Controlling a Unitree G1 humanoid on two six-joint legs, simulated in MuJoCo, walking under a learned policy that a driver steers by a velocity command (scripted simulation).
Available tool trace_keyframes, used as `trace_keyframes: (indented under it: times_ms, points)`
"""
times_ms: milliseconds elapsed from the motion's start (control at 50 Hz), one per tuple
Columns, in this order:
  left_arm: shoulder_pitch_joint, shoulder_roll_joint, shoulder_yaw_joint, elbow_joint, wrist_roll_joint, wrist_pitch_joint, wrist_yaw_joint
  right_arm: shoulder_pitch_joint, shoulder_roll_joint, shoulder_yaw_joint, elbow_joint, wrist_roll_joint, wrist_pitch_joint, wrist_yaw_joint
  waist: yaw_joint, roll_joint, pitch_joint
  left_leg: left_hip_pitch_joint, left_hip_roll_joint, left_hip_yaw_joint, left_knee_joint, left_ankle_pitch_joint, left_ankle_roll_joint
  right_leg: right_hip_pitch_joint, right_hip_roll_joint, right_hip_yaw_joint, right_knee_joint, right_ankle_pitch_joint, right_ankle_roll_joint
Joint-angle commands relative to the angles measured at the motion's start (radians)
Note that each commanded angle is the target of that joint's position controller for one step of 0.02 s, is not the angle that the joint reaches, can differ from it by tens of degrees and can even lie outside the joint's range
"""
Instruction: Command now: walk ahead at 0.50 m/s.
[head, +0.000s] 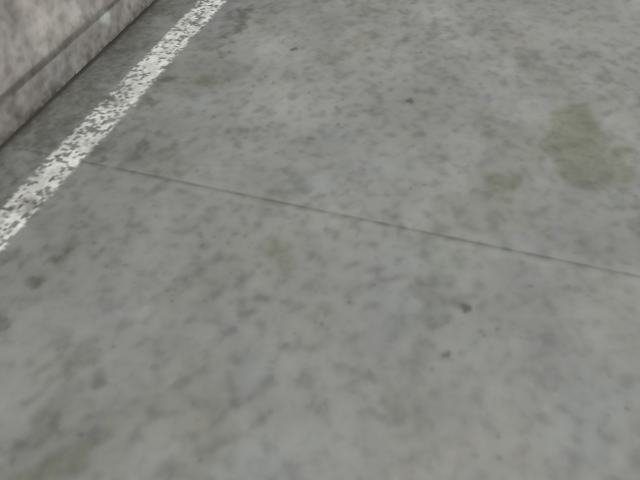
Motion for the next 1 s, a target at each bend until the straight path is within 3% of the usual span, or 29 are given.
trace_keyframes:
  times_ms: [20,60,100,140,160,180,200,220,240,260,280,340,380,460,520,560,640,660,680,700,720,740,760,780,800,840,920,960,1000]
  points:
    - [0.013,0.166,0.018,-0.049,-0.016,0.004,0.031,-0.190,0.006,0.014,-0.095,0.049,-0.057,-0.012,0.003,-0.085,0.184,-0.052,-0.037,0.031,-0.332,0.089,-0.017,-0.042,-0.214,0.102,-0.092,0.526,-0.099]
    - [0.044,0.208,0.028,-0.044,-0.007,0.012,0.037,-0.259,-0.006,0.011,-0.119,0.039,-0.062,0.002,0.013,-0.132,0.163,0.091,-0.078,0.059,-0.442,0.160,-0.014,-0.065,-0.224,0.083,-0.085,0.624,-0.097]
    - [0.028,0.209,0.034,-0.039,-0.012,0.011,0.035,-0.218,-0.048,-0.004,-0.119,0.039,-0.054,0.007,-0.029,-0.171,0.133,0.199,-0.106,0.036,-0.493,0.219,0.021,-0.029,-0.234,0.071,-0.035,0.766,-0.073]
    - [-0.020,0.216,0.042,-0.051,-0.008,0.019,0.034,-0.033,-0.112,-0.035,-0.060,0.028,-0.051,-0.001,-0.123,-0.197,0.019,0.392,-0.159,0.031,-0.494,0.203,0.059,0.031,-0.224,0.066,0.135,0.940,-0.033]
    - [-0.059,0.219,0.042,-0.064,-0.005,0.030,0.030,0.119,-0.138,-0.052,-0.005,0.023,-0.049,-0.006,-0.201,-0.190,-0.056,0.545,-0.157,0.027,-0.528,0.257,0.084,0.021,-0.198,0.047,0.306,0.967,-0.005]
    - [-0.068,0.204,0.037,-0.083,0.001,0.033,0.024,0.236,-0.178,-0.062,0.032,0.003,-0.043,-0.017,-0.241,-0.140,-0.137,0.774,-0.052,-0.055,-0.506,0.492,0.121,-0.125,-0.154,0.041,0.529,0.771,0.032]
    - [0.089,0.059,0.001,-0.077,0.015,0.032,0.012,0.298,-0.232,-0.059,0.050,-0.046,-0.036,-0.024,-0.149,0.151,-0.304,1.119,0.267,-0.388,-0.407,0.959,0.296,-0.447,0.009,0.045,0.986,-0.126,0.085]
    - [0.212,0.050,-0.005,-0.025,-0.020,0.020,0.003,0.310,-0.167,-0.037,0.050,-0.039,-0.034,-0.015,-0.140,0.160,-0.511,1.186,0.372,-0.614,-0.479,1.017,0.402,-0.492,0.058,0.280,1.208,-0.420,0.085]
    - [0.134,0.135,0.022,-0.058,-0.047,0.025,0.004,0.186,-0.159,-0.042,0.017,-0.009,-0.026,-0.014,-0.120,0.093,-0.401,1.022,0.342,-0.500,-0.547,0.756,0.380,-0.543,-0.011,0.254,1.231,-0.365,0.088]
    - [-0.030,0.177,0.035,-0.117,-0.049,0.034,0.019,0.053,-0.115,-0.031,-0.018,0.007,-0.022,-0.024,-0.104,0.003,-0.222,0.828,0.283,-0.374,-0.607,0.581,0.311,-0.593,-0.066,0.181,1.178,-0.289,0.096]
    - [-0.105,0.190,0.049,-0.138,-0.042,0.051,0.035,0.001,-0.084,-0.019,-0.019,0.008,-0.023,-0.033,-0.080,-0.054,-0.125,0.660,0.248,-0.286,-0.663,0.507,0.267,-0.575,-0.096,0.158,1.136,-0.246,0.106]
    - [-0.066,0.143,0.065,-0.172,-0.035,0.114,0.054,-0.050,-0.102,-0.024,-0.007,-0.026,-0.016,-0.048,-0.006,0.027,-0.023,0.353,0.192,-0.108,-0.765,0.297,0.226,-0.429,-0.134,0.112,1.029,-0.198,0.108]
    - [-0.101,0.135,0.068,-0.221,-0.030,0.131,0.057,-0.051,-0.136,-0.035,-0.003,-0.028,-0.010,-0.064,-0.001,0.049,-0.007,0.329,0.204,-0.064,-0.807,0.191,0.241,-0.460,-0.154,0.095,0.934,-0.161,0.108]
    - [-0.190,0.176,0.082,-0.295,-0.026,0.143,0.035,-0.070,-0.192,-0.057,-0.016,-0.008,0.007,-0.096,-0.010,0.057,-0.058,0.387,0.244,-0.019,-0.866,-0.088,0.226,-0.475,-0.192,0.076,0.782,0.001,0.085]
    - [-0.224,0.216,0.098,-0.316,-0.032,0.136,0.005,-0.077,-0.242,-0.078,-0.032,0.033,0.008,-0.095,0.002,0.082,-0.067,0.425,0.259,-0.021,-0.943,-0.440,0.164,-0.437,-0.181,0.030,0.674,0.011,0.035]
    - [-0.228,0.227,0.107,-0.307,-0.036,0.134,-0.008,-0.084,-0.254,-0.085,-0.045,0.043,0.009,-0.087,0.015,0.065,-0.044,0.462,0.256,0.001,-0.956,-0.523,0.128,-0.403,-0.161,-0.021,0.598,-0.025,-0.001]
    - [-0.169,0.186,0.103,-0.273,-0.048,0.134,-0.016,-0.126,-0.219,-0.080,-0.082,0.053,0.017,-0.064,0.060,0.013,0.036,0.506,0.233,0.092,-0.835,-0.550,0.070,-0.322,-0.140,-0.121,0.402,-0.065,-0.062]
    - [-0.073,0.169,0.085,-0.244,0.033,0.148,-0.060,-0.024,-0.206,-0.080,-0.057,-0.041,0.047,-0.047,0.060,-0.086,-0.006,0.500,0.184,0.214,-0.604,-0.621,0.023,-0.186,-0.063,-0.136,0.256,-0.120,-0.085]
    - [0.026,0.193,0.099,-0.188,0.033,0.141,-0.064,-0.061,-0.156,-0.067,-0.053,-0.062,0.064,-0.033,0.113,-0.246,0.078,0.310,0.087,0.270,-0.274,-0.619,-0.003,-0.078,-0.072,-0.033,0.210,-0.165,-0.122]
    - [0.075,0.215,0.084,-0.191,0.021,0.124,-0.060,-0.157,-0.026,-0.018,-0.097,-0.070,0.077,-0.025,0.125,-0.342,0.179,-0.028,0.006,0.210,0.093,-0.606,-0.023,-0.079,-0.199,0.270,0.251,-0.289,-0.160]
    - [-0.011,0.306,0.085,-0.254,0.019,0.103,-0.042,-0.206,0.029,0.005,-0.219,-0.062,0.063,-0.009,0.045,-0.430,0.147,-0.298,-0.110,0.045,0.216,-0.550,-0.070,-0.067,-0.323,0.789,-0.030,-0.433,-0.272]
    - [-0.094,0.361,0.108,-0.301,0.024,0.092,-0.023,-0.250,-0.061,-0.005,-0.244,-0.078,0.032,-0.001,0.024,-0.281,0.174,-0.387,-0.041,-0.026,0.240,-0.402,-0.083,-0.037,-0.390,0.860,-0.151,-0.533,-0.294]
    - [-0.125,0.378,0.117,-0.322,0.026,0.082,-0.012,-0.239,-0.146,-0.025,-0.222,-0.077,0.009,0.001,0.017,-0.171,0.155,-0.331,-0.010,-0.047,0.171,-0.263,-0.088,-0.035,-0.367,0.763,-0.129,-0.477,-0.277]
    - [-0.128,0.369,0.118,-0.323,0.025,0.072,-0.011,-0.189,-0.183,-0.034,-0.181,-0.072,0.004,0.002,-0.001,-0.113,0.135,-0.236,0.001,-0.040,0.106,-0.200,-0.097,-0.042,-0.317,0.654,-0.102,-0.358,-0.249]
    - [-0.108,0.344,0.111,-0.318,0.017,0.060,-0.010,-0.174,-0.192,-0.039,-0.172,-0.069,0.007,0.005,0.002,-0.101,0.117,-0.168,0.000,-0.034,0.044,-0.168,-0.102,-0.044,-0.278,0.593,-0.112,-0.283,-0.230]
    - [-0.042,0.291,0.098,-0.286,0.008,0.037,-0.012,-0.204,-0.164,-0.033,-0.182,-0.046,0.023,0.013,0.018,-0.093,0.121,-0.131,-0.020,-0.024,-0.043,-0.106,-0.105,0.002,-0.242,0.521,-0.117,-0.102,-0.223]
    - [0.005,0.288,0.107,-0.260,0.001,0.028,-0.011,-0.288,-0.106,-0.009,-0.229,-0.023,0.030,0.014,0.044,-0.125,0.123,-0.071,-0.074,-0.005,-0.243,-0.047,-0.105,0.028,-0.180,0.431,-0.065,0.135,-0.216]
    - [-0.010,0.294,0.110,-0.262,0.002,0.024,-0.008,-0.330,-0.106,-0.005,-0.266,-0.015,0.027,0.015,0.048,-0.178,0.134,0.023,-0.079,-0.002,-0.349,-0.034,-0.096,-0.021,-0.186,0.436,-0.063,0.207,-0.201]
    - [-0.051,0.295,0.109,-0.263,-0.004,0.019,-0.005,-0.259,-0.119,-0.009,-0.262,-0.015,0.022,0.008,0.010,-0.203,0.120,0.203,-0.082,0.016,-0.433,0.005,-0.064,-0.066,-0.206,0.421,-0.068,0.337,-0.168]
